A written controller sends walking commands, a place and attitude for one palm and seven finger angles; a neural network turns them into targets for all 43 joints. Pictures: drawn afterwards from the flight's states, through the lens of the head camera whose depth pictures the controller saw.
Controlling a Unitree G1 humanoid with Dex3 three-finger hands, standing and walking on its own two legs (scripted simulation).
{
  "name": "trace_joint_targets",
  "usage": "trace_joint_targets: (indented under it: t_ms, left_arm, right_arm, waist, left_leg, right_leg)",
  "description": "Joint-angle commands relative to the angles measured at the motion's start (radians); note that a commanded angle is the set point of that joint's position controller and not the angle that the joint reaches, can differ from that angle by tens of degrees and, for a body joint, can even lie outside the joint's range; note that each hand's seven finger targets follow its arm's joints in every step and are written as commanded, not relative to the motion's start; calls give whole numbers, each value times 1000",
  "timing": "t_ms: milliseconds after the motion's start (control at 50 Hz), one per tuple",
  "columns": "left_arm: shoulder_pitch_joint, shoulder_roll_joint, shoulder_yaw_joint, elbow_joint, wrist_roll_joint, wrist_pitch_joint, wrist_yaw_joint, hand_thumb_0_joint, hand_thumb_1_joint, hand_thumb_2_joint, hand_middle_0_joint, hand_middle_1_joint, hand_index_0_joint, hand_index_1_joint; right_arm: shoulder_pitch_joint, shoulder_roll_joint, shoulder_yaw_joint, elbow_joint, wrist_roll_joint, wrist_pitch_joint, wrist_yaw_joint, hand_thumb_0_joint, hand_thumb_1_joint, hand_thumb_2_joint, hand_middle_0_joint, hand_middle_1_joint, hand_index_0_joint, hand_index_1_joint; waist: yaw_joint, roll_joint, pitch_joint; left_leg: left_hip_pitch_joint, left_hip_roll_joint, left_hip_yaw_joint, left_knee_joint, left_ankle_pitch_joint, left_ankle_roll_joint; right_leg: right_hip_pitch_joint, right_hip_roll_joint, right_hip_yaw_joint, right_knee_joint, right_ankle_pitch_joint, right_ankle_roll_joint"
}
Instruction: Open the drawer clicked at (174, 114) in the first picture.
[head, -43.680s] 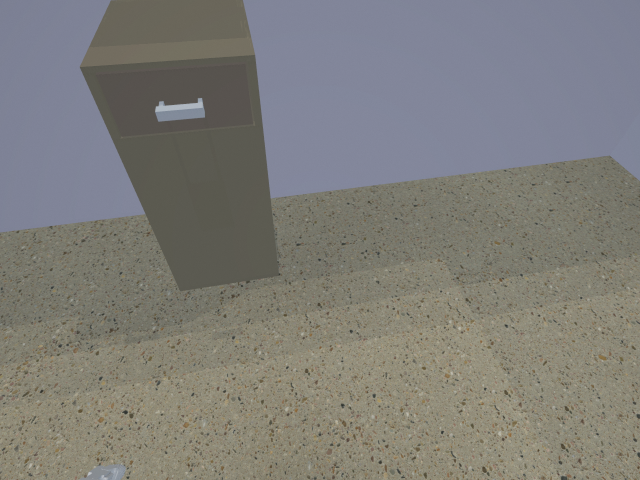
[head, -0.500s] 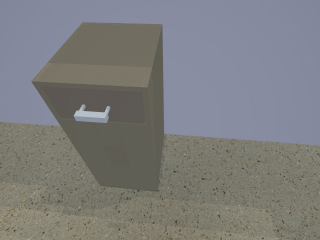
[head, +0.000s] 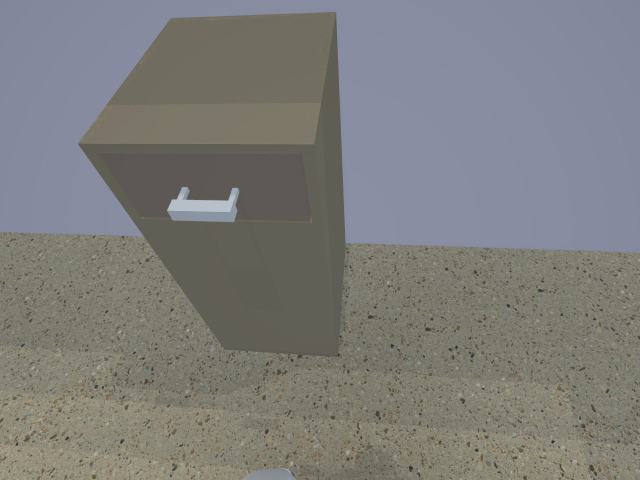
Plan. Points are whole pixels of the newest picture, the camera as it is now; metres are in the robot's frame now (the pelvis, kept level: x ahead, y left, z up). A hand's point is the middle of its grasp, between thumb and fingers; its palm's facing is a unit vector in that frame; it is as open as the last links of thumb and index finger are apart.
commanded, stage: shuffle to correct the standing spot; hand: left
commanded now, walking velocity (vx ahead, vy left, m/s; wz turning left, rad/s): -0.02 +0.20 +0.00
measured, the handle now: (206, 201) +0.52 +0.25 +0.01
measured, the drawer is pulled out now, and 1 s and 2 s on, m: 0.00 0.00 0.00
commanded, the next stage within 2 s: come to a stop and stand still in 0.12 s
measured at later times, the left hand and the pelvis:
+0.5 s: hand out of the picture -0.01 +0.28 -0.17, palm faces +0.08 -0.97 -0.22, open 7.4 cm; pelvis -0.02 +0.08 +0.01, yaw +1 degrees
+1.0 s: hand out of the picture +0.03 +0.23 -0.16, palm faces +0.02 -0.97 -0.23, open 7.3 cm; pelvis +0.00 +0.05 +0.01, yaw -1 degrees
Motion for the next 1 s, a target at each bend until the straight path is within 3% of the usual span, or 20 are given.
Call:
trace_joint_targets:
  t_ms: [0, 180, 240, 260, 300, 320, 360, 400, 540, 580, 600, 620, 640, 660, 680, 780, 840, 880, 920, 980]
  left_arm:
    - [136, 198, 52, -15, 9, -17, 30, 0, 900, 900, -200, -300, -200, -300]
    - [89, 269, 74, -50, 14, -3, 5, 0, 900, 900, -200, -300, -200, -300]
    - [51, 265, 72, -49, 14, 9, 0, 0, 900, 900, -200, -300, -200, -300]
    - [52, 231, 62, -50, 11, 16, -1, 0, 900, 900, -200, -300, -200, -300]
    - [113, 81, 25, -66, 4, 31, -5, 0, 900, 900, -200, -300, -200, -300]
    - [101, 75, 18, -80, 2, 25, -2, 0, 900, 900, -200, -300, -200, -300]
    - [95, 68, 18, -29, 3, 18, -9, 0, 900, 900, -200, -300, -200, -300]
    - [103, 74, 14, 6, 1, 13, -27, 0, 900, 900, -200, -300, -200, -300]
    - [57, 51, 4, -8, -6, 18, -39, 0, 900, 900, -200, -300, -200, -300]
    - [117, 47, 4, 17, -7, 7, -37, 0, 900, 900, -200, -300, -200, -300]
    - [129, 67, 5, 31, -4, -2, -31, 0, 900, 900, -200, -300, -200, -300]
    - [151, 96, 7, 45, -3, -12, -24, 0, 900, 900, -200, -300, -200, -300]
    - [197, 144, -4, 44, 10, -12, 21, 0, 900, 900, -200, -300, -200, -300]
    - [98, 149, -14, 3, -4, -31, 17, 0, 900, 900, -200, -300, -200, -300]
    - [77, 142, -8, -28, -4, -39, 16, 0, 900, 900, -200, -300, -200, -300]
    - [101, 129, -8, -25, -3, -61, 22, 0, 900, 900, -200, -300, -200, -300]
    - [89, 116, -18, -14, -19, -44, 14, 0, 900, 900, -200, -300, -200, -300]
    - [106, 92, -22, -14, -18, -37, 15, 0, 900, 900, -200, -300, -200, -300]
    - [106, 104, -21, 1, -19, -31, 12, 0, 900, 900, -200, -300, -200, -300]
    - [115, 110, -24, 17, -19, -35, 11, 0, 900, 900, -200, -300, -200, -300]
  right_arm:
    - [-20, -76, -27, -79, 4, -18, 2, 0, -900, -900, 200, 300, 200, 300]
    - [-82, -46, -16, -97, 20, -14, 21, 0, -900, -900, 200, 300, 200, 300]
    - [28, -45, -18, -72, 20, -32, 14, 0, -900, -900, 200, 300, 200, 300]
    - [88, -55, -16, -46, 20, -45, 9, 0, -900, -900, 200, 300, 200, 300]
    - [150, -190, -37, -41, 5, -61, -2, 0, -900, -900, 200, 300, 200, 300]
    - [162, -191, -30, -48, -4, -53, -1, 0, -900, -900, 200, 300, 200, 300]
    - [76, -132, -6, -29, -10, -69, -22, 0, -900, -900, 200, 300, 200, 300]
    - [34, -85, 10, -28, -9, -78, -24, 0, -900, -900, 200, 300, 200, 300]
    - [121, -137, -16, 22, -15, -66, -37, 0, -900, -900, 200, 300, 200, 300]
    - [113, -130, -14, 32, -7, -62, -36, 0, -900, -900, 200, 300, 200, 300]
    - [126, -95, -8, 43, 1, -65, -32, 0, -900, -900, 200, 300, 200, 300]
    - [123, -47, 4, 44, 9, -70, -30, 0, -900, -900, 200, 300, 200, 300]
    - [-14, -86, -2, -27, 20, -79, -24, 0, -900, -900, 200, 300, 200, 300]
    - [62, -25, 10, -24, 13, -60, -9, 0, -900, -900, 200, 300, 200, 300]
    - [76, -39, 9, -20, 8, -51, 2, 0, -900, -900, 200, 300, 200, 300]
    - [111, 0, 30, -22, 15, -71, -10, 0, -900, -900, 200, 300, 200, 300]
    - [192, -16, 33, 36, 14, -74, -21, 0, -900, -900, 200, 300, 200, 300]
    - [172, -46, 34, 43, 9, -74, -25, 0, -900, -900, 200, 300, 200, 300]
    - [163, -35, 42, 67, 7, -76, -26, 0, -900, -900, 200, 300, 200, 300]
    - [147, -35, 47, 74, 9, -73, -28, 0, -900, -900, 200, 300, 200, 300]
  waist:
    - [12, -247, -78]
    - [29, -229, -63]
    - [-24, -248, -95]
    - [-43, -196, -114]
    - [-44, 230, -125]
    - [-63, 144, -73]
    - [-28, 224, -60]
    - [-9, 153, -2]
    - [-50, 95, -39]
    - [-21, 62, -69]
    - [-17, -6, -76]
    - [-13, -111, -64]
    - [18, -137, 4]
    - [-64, -110, -43]
    - [-54, -122, -37]
    - [-53, -128, -126]
    - [-74, -96, -82]
    - [-51, -43, -17]
    - [-45, 32, 4]
    - [-42, -42, 14]
  left_leg:
    - [-261, 31, -148, 352, -14, -25]
    - [-34, 5, -40, -17, 95, -44]
    - [174, -25, 6, -258, 204, -30]
    - [273, -3, 2, -362, 273, -20]
    - [303, 335, -381, -504, 433, 97]
    - [145, 372, -425, -531, 349, 177]
    - [114, 316, -422, -580, 215, 179]
    - [54, 261, -312, -578, 278, 160]
    - [167, 296, -308, -527, 355, 184]
    - [127, 253, -265, -459, 309, 144]
    - [73, 202, -225, -408, 282, 105]
    - [0, 124, -130, -323, 198, 53]
    - [70, 55, -49, -119, 158, -10]
    - [32, 64, -74, -12, 53, 7]
    - [1, 64, -80, 64, 54, 14]
    - [38, 49, -59, -115, 38, 24]
    - [195, 60, -78, -332, 252, 35]
    - [198, 124, -121, -336, 345, 58]
    - [168, 125, -144, -358, 366, 63]
    - [159, 109, -118, -358, 309, 50]
  right_leg:
    - [257, -336, 294, -214, 1028, -166]
    - [95, -288, 207, -283, 597, -118]
    - [7, -233, 163, -208, 464, -60]
    - [-34, -170, 130, -137, 356, -29]
    - [-210, 3, 14, 178, -205, 58]
    - [-182, 10, 65, 292, -197, 35]
    - [-183, -2, 124, 364, -78, 30]
    - [-139, -4, 105, 329, 12, 34]
    - [-52, 27, 64, 26, -52, 31]
    - [88, 42, 45, -186, 96, 31]
    - [178, 24, 84, -293, 173, 28]
    - [228, -77, 216, -358, 204, 2]
    - [50, -133, 319, -381, 636, 8]
    - [40, -155, 282, -417, 307, -53]
    - [19, -148, 312, -437, 243, -93]
    - [233, -150, 224, -269, 931, -144]
    - [134, -80, 177, -235, 661, -67]
    - [58, -34, 178, -270, 446, -17]
    - [79, -23, 164, -264, 375, -16]
    - [100, -41, 191, -300, 396, -7]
